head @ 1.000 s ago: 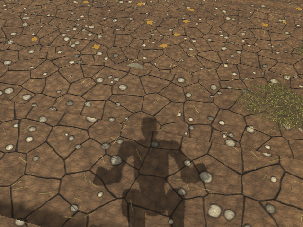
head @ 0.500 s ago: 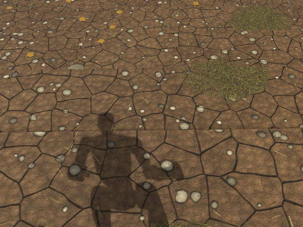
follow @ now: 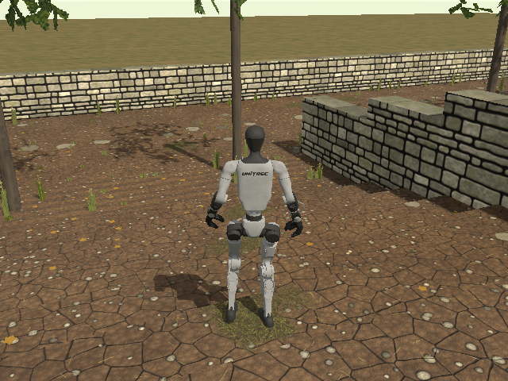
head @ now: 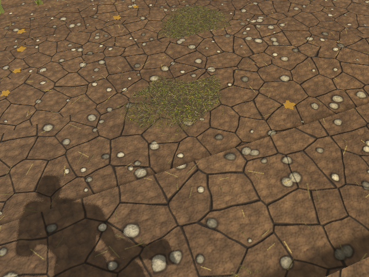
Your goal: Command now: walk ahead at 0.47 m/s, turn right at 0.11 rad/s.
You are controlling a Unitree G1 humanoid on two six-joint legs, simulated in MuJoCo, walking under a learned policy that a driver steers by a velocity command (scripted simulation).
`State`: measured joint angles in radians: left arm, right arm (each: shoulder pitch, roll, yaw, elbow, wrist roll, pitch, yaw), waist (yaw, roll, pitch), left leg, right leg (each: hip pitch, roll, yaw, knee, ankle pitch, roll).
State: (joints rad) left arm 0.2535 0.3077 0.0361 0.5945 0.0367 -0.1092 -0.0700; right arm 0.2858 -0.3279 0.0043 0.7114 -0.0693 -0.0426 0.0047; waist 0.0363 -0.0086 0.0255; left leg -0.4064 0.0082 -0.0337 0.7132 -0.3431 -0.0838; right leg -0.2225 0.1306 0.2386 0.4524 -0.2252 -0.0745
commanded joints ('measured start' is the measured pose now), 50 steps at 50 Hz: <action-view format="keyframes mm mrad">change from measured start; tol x32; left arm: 1 24 144 29 -31 -5 2 12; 26 -525 140 41 -72 10 58 30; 37 279 167 78 235 10 37 72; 50 222 15 3 360 -19 -8 81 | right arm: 1 -105 -57 -5 -75 1 -52 36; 24 436 -175 -126 90 69 -3 -21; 40 329 22 -52 51 68 13 -62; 50 -341 37 -5 -81 27 38 62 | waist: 1 78 -117 14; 30 -150 128 44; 40 -40 -463 -335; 44 -49 -67 198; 50 -62 -4 189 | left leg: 1 -169 16 34 -68 55 46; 6 361 -43 32 -149 23 165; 9 436 332 -938 -539 -438 397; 21 318 85 -397 -430 441 358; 24 729 147 -542 -357 409 368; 30 187 13 -468 -284 134 274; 35 253 -137 -412 480 211 231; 38 -422 -110 -245 1180 -480 233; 40 -642 -49 -32 1347 -242 207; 50 -315 4 93 267 267 229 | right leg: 1 113 -325 296 -134 -418 -139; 5 -90 -231 53 -98 -363 -80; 9 -725 -81 -153 657 -261 32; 21 -422 -151 -219 507 142 125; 24 -827 -174 -92 393 172 109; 36 467 -273 -59 -265 742 119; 39 861 -515 49 339 1186 198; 41 477 -584 393 -112 -255 -29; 45 -140 -343 -120 -270 170 106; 50 68 -380 -241 -291 715 57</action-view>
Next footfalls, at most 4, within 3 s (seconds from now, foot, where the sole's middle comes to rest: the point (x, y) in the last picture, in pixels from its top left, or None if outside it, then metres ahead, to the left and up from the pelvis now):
0.14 left None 0.11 0.14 -0.78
0.74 right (204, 268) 0.58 -0.01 -0.95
1.12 left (125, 221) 0.78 0.34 -0.95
1.62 right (113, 167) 1.19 0.49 -1.12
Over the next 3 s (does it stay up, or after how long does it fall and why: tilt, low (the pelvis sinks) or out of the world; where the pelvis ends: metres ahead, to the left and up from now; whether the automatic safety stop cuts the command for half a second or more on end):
stays up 1.46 0.66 -0.35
